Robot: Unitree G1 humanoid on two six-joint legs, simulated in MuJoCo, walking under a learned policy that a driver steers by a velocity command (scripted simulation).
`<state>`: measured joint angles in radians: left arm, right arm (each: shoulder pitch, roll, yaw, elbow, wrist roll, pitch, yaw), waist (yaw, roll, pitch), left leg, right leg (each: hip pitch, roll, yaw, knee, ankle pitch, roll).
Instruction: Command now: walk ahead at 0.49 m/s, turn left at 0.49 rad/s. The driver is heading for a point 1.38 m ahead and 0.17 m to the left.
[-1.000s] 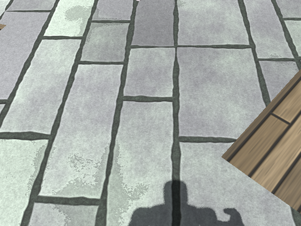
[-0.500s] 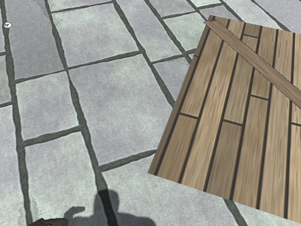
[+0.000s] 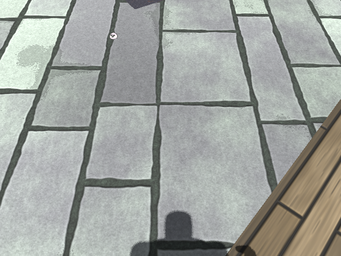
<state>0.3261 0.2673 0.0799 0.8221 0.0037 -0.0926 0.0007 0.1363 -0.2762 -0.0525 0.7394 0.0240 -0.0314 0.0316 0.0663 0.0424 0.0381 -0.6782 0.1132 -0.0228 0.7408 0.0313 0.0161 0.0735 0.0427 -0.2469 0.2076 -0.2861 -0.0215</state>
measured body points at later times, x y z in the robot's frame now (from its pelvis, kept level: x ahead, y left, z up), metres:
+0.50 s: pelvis +0.29 +0.04 +0.01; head +0.32 +0.07 +0.45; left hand +0.45 +0.34 -0.07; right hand +0.43 -0.22 -0.10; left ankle +0.22 +0.11 -0.74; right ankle +0.52 -0.08 -0.69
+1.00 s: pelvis +0.56 +0.08 +0.01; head +0.60 +0.08 +0.46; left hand +0.49 +0.36 -0.11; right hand +0.86 -0.07 -0.06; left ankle +0.67 +0.26 -0.71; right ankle +0.53 -0.03 -0.74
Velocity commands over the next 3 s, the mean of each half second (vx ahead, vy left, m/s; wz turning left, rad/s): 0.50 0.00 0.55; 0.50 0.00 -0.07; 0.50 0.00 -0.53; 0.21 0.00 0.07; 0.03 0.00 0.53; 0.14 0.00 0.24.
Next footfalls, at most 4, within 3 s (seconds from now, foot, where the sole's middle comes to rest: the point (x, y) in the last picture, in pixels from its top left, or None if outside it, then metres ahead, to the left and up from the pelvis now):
0.14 left None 0.25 0.12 -0.77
0.60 right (192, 235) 0.56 -0.02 -0.77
1.08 left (129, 193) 0.73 0.26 -0.77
1.58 right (194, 145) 1.01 -0.02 -0.77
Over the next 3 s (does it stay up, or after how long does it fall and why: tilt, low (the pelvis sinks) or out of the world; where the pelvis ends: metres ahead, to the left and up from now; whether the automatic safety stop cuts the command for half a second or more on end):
stays up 1.05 0.12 0.00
